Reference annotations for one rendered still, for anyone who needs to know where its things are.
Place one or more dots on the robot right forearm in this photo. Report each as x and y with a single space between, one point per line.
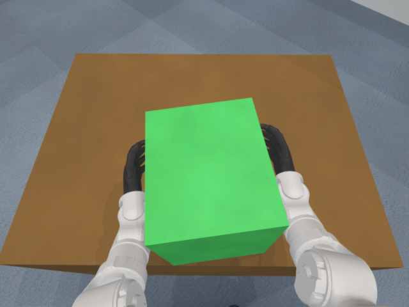
305 231

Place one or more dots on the robot left forearm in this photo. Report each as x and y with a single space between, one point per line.
128 256

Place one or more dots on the left robot hand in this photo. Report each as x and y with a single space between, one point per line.
133 170

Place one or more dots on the right robot hand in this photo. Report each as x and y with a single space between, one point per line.
278 150

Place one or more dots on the pedestal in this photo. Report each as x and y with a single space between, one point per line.
67 218

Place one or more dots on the robot left upper arm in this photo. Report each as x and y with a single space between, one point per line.
124 292

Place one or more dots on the carton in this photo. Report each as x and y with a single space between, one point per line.
210 188

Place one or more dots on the robot right upper arm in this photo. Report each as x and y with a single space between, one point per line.
330 279

